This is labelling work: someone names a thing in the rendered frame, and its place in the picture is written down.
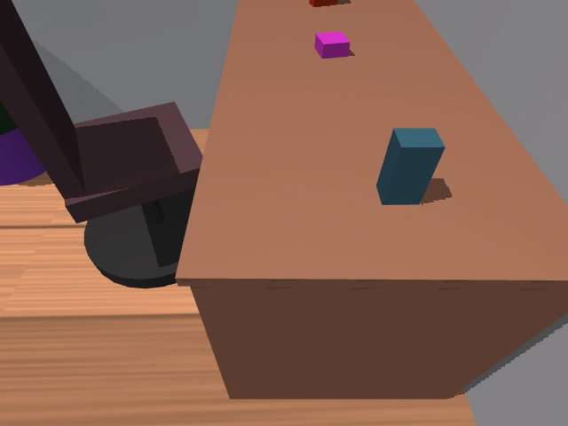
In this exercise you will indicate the desk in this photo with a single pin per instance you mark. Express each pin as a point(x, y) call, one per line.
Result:
point(307, 286)

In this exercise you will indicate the potted plant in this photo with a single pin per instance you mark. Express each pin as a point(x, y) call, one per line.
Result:
point(18, 162)

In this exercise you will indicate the office chair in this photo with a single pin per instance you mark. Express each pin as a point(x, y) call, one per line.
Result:
point(131, 175)

